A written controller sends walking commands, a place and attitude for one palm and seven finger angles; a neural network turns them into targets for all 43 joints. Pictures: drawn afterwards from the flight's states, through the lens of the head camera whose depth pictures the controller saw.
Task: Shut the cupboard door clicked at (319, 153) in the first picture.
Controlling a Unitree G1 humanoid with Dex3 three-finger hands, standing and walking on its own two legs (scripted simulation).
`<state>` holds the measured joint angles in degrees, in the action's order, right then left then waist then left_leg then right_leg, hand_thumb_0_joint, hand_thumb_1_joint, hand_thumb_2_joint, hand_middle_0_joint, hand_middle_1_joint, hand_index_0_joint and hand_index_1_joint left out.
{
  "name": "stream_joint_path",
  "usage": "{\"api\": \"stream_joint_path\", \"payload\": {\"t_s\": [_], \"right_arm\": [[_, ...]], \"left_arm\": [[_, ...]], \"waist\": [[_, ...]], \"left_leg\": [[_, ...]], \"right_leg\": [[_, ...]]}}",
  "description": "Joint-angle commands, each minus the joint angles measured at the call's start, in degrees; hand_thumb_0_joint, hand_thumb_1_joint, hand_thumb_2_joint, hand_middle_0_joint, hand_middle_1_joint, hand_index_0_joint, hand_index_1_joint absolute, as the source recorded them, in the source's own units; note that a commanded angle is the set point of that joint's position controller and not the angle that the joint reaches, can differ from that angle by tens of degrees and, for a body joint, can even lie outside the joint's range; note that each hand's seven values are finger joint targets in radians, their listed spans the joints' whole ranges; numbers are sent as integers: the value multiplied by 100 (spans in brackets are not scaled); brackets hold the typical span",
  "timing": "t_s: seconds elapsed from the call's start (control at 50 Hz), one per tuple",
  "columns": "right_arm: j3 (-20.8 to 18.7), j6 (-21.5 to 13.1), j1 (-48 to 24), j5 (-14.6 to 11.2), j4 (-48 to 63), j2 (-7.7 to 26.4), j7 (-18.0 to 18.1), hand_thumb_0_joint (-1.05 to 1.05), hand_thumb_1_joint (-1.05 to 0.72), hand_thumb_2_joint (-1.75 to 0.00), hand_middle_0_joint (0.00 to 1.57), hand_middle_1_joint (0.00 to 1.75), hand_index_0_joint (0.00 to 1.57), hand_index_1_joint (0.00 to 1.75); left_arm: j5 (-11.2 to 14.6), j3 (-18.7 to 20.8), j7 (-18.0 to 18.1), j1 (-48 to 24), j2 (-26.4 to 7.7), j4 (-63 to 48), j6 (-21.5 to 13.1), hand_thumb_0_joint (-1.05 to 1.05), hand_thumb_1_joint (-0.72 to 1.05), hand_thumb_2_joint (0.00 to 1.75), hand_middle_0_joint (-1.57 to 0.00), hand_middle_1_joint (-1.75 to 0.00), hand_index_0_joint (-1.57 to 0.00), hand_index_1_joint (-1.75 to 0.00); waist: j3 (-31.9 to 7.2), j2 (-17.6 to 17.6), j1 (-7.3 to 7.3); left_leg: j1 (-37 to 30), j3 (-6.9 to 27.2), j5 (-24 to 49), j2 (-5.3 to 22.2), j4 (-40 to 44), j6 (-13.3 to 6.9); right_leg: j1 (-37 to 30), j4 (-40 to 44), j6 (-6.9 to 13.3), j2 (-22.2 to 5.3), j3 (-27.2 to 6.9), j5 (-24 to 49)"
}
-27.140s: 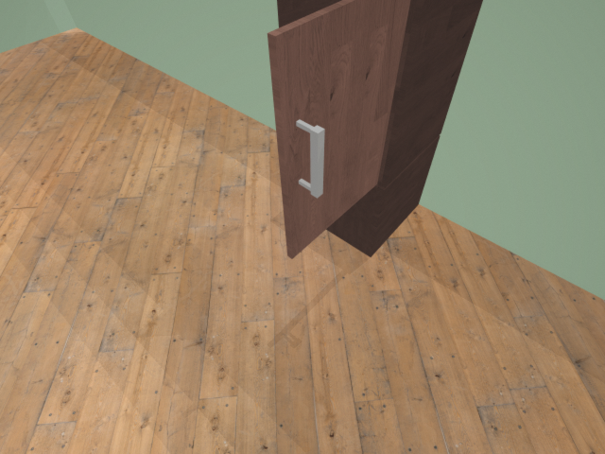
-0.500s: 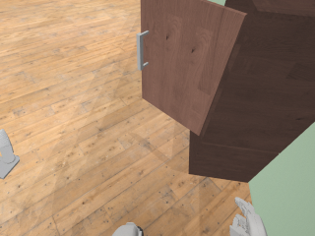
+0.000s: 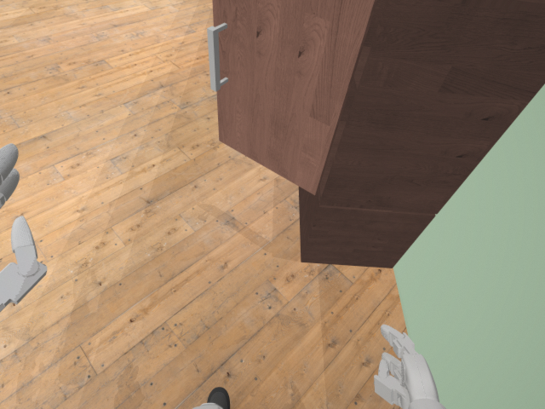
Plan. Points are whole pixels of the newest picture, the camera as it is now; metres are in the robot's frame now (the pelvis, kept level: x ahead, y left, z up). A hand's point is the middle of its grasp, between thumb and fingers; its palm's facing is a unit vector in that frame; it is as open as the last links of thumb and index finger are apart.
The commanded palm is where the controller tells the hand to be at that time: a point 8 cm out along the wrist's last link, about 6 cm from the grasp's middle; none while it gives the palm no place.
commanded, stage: stop stepping back and stand still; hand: left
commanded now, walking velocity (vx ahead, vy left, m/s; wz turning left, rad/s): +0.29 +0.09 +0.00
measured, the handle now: (219, 58) +0.94 +0.21 -0.01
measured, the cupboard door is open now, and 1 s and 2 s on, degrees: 57 57 57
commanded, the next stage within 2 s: let the arm hang, fingers relaxed in 1.68 s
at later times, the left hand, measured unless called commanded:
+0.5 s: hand out of the picture +0.14 +0.25 +0.16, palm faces +0.45 -0.80 -0.41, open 7.4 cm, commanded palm +0.06 +0.29 +0.18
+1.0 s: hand out of the picture +0.14 +0.26 +0.16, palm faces +0.43 -0.82 -0.39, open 7.4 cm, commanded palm +0.06 +0.30 +0.18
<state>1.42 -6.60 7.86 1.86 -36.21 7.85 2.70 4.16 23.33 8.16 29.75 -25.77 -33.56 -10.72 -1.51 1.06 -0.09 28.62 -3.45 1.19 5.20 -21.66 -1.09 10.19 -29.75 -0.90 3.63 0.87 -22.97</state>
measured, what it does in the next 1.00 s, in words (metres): steps on the spot: right foot, then left foot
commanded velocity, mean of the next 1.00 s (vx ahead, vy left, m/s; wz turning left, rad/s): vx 0.12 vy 0.03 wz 0.00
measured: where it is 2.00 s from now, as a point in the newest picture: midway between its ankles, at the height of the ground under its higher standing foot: outside the picture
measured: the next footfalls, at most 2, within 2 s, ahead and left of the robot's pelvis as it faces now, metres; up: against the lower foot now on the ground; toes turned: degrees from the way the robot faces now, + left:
right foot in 0.04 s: -0.08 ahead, -0.12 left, +0.00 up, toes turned -1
left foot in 0.30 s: +0.01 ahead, +0.11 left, +0.00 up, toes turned +4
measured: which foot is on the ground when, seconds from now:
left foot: down 0.00-0.06, up 0.08-0.28, down 0.30-1.00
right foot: up 0.00-0.02, down 0.04-1.00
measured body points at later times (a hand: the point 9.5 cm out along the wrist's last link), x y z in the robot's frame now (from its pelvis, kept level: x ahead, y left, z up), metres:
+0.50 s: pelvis -0.07 -0.01 -0.01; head -0.09 +0.00 +0.44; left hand +0.11 +0.29 +0.19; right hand +0.06 -0.25 -0.09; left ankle -0.04 +0.12 -0.74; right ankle -0.12 -0.12 -0.74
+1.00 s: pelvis -0.07 +0.00 +0.00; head -0.06 +0.02 +0.45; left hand +0.11 +0.30 +0.18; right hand +0.10 -0.24 -0.07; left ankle -0.03 +0.11 -0.74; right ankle -0.12 -0.12 -0.74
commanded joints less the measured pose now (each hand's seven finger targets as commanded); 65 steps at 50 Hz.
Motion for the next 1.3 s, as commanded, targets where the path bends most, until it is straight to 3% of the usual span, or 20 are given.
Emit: {"api": "stream_joint_path", "payload": {"t_s": [0.0, 0.04, 0.06, 0.08, 0.12, 0.24, 0.28, 0.32, 0.34, 0.38, 0.54, 0.62, 0.64, 0.7, 0.76, 0.8, 0.86, 1.04, 1.18, 1.28], "right_arm": [[-380, -24, -212, -128, 943, 996, 74, 0, -90, -90, 20, 30, 20, 30], [-355, 114, -210, -108, 940, 970, 74, 0, -90, -90, 20, 30, 20, 30], [-319, 133, -117, -188, 863, 902, 101, 0, -90, -90, 20, 30, 20, 30], [-309, 144, -16, -285, 912, 930, 112, 0, -90, -90, 20, 30, 20, 30], [-257, 163, -6, -267, 858, 889, 144, 0, -90, -90, 20, 30, 20, 30], [-435, -99, 49, -220, 608, 1237, 318, 0, -90, -90, 20, 30, 20, 30], [-461, -143, 118, -239, 690, 1302, 334, 0, -90, -90, 20, 30, 20, 30], [-466, -176, 133, -279, 780, 1350, 340, 0, -90, -90, 20, 30, 20, 30], [-369, -180, 163, -226, 703, 1257, 335, 0, -90, -90, 20, 30, 20, 30], [-339, -238, 78, -158, 735, 1189, 304, 0, -90, -90, 20, 30, 20, 30], [-320, -225, 146, -209, 833, 1046, 161, 0, -90, -90, 20, 30, 20, 30], [-280, 62, 128, -227, 793, 933, 146, 0, -90, -90, 20, 30, 20, 30], [-294, 72, 32, -237, 789, 985, 145, 0, -90, -90, 20, 30, 20, 30], [-263, 22, -15, -225, 748, 1025, 149, 0, -90, -90, 20, 30, 20, 30], [-310, -25, -47, -227, 716, 1079, 237, 0, -90, -90, 20, 30, 20, 30], [-376, -52, -54, -284, 829, 1150, 258, 0, -90, -90, 20, 30, 20, 30], [-282, -103, -107, -253, 902, 1059, 243, 0, -90, -90, 20, 30, 20, 30], [-325, -8, 58, -251, 1056, 1009, 139, 0, -90, -90, 20, 30, 20, 30], [-276, 23, 47, -274, 1000, 1067, 245, 0, -90, -90, 20, 30, 20, 30], [-243, -90, -82, -249, 959, 1059, 314, 0, -90, -90, 20, 30, 20, 30]], "left_arm": [[109, 1314, 99, 624, -1372, -1256, -321, 0, 90, 90, -20, -30, -20, -30], [160, 1732, 198, 883, -1779, -1123, -253, 0, 90, 90, -20, -30, -20, -30], [157, 1385, 243, 783, -1426, -1171, -248, 0, 90, 90, -20, -30, -20, -30], [43, 1408, 263, 999, -1362, -902, -172, 0, 90, 90, -20, -30, -20, -30], [-9, 1262, 310, 777, -1167, -594, -108, 0, 90, 90, -20, -30, -20, -30], [-213, 266, 334, -1021, -694, 364, -140, 0, 90, 90, -20, -30, -20, -30], [-258, 226, 315, -1024, -697, 223, -199, 0, 90, 90, -20, -30, -20, -30], [-240, 455, 305, -688, -837, 15, -259, 0, 90, 90, -20, -30, -20, -30], [-253, 726, 310, -701, -1114, -312, -309, 0, 90, 90, -20, -30, -20, -30], [-243, 620, 295, -1015, -983, -737, -370, 0, 90, 90, -20, -30, -20, -30], [-73, 1040, 317, 689, -838, -448, -275, 0, 90, 90, -20, -30, -20, -30], [-46, 854, 323, 407, -779, 22, -131, 0, 90, 90, -20, -30, -20, -30], [-77, 815, 330, 174, -802, 116, -112, 0, 90, 90, -20, -30, -20, -30], [-193, 468, 283, -699, -682, 322, -202, 0, 90, 90, -20, -30, -20, -30], [-256, 347, 269, -1106, -712, 222, -236, 0, 90, 90, -20, -30, -20, -30], [-261, 306, 261, -1254, -740, -210, -276, 0, 90, 90, -20, -30, -20, -30], [-292, 441, 262, -1141, -825, -746, -335, 0, 90, 90, -20, -30, -20, -30], [-50, 1181, 256, 942, -928, -588, -376, 0, 90, 90, -20, -30, -20, -30], [-33, 729, 205, 385, -674, -209, -202, 0, 90, 90, -20, -30, -20, -30], [-164, 419, 242, -421, -630, -443, -183, 0, 90, 90, -20, -30, -20, -30]], "waist": [[-1395, -936, -7], [-1145, 374, 93], [-857, 646, 75], [-796, 826, 32], [-557, 391, -78], [499, 416, -133], [561, 63, -99], [263, -110, -37], [18, -803, -84], [-11, -994, -116], [-643, -982, -87], [-1, 593, -111], [138, 657, -77], [403, 725, -76], [128, 252, -80], [-315, -163, -7], [-289, -931, -13], [-981, -915, -30], [-583, -566, -65], [-338, -512, -61]], "left_leg": [[-1459, 260, -1992, 7, -30, 160], [-1308, 151, -2293, -564, -2361, 405], [-438, 386, -2379, -595, -3234, 347], [393, 507, -2310, -543, -3550, 291], [767, 449, -2037, -252, -3168, 244], [-1380, 2, -1819, -339, -928, -35], [-1510, 247, -1858, -211, -500, -178], [-1716, 626, -664, 118, -326, -287], [-1789, 946, -330, 273, -151, -336], [-1517, 1685, -514, 695, 316, -415], [-952, 511, -2324, 113, -121, -57], [-229, 119, -2134, -275, -1788, 99], [-1, 150, -2125, -318, -2147, 128], [-214, 280, -2082, -218, -1616, 62], [-1661, 240, -418, -254, -579, -63], [-2293, 516, 643, 118, -595, -212], [-1823, 933, 522, 308, -234, -280], [-1559, 558, 236, 114, -321, 63], [-1493, 607, -437, 230, -10, 13], [-1385, 644, -1815, 116, 242, -20]], "right_leg": [[-208, 1505, 328, -472, -60, 670], [1268, 2131, 983, -2161, -1565, -213], [787, 1789, 1182, -2398, -1489, 964], [223, 1341, 1129, -2226, -1429, 2112], [-196, 1029, 1021, -2042, -1064, 2745], [1356, 1247, 550, -1517, -745, -152], [1160, 827, 422, -1240, -739, 214], [778, 243, 220, -807, -444, 1542], [844, -179, 111, -617, -86, 1497], [598, -472, 20, -352, 190, 623], [-311, 510, 349, -510, -146, 547], [157, 1561, 896, -1673, -1887, -85], [110, 1628, 1024, -1852, -2158, 288], [56, 1120, 937, -1841, -1493, 1935], [391, 416, 353, -1180, -544, 2741], [479, 99, 49, -782, -333, 2670], [214, 53, 3, -547, -34, 1870], [-417, 448, 175, -573, -117, 2160], [-81, 658, 51, -470, -103, 1760], [110, 936, 71, -520, -200, 980]]}}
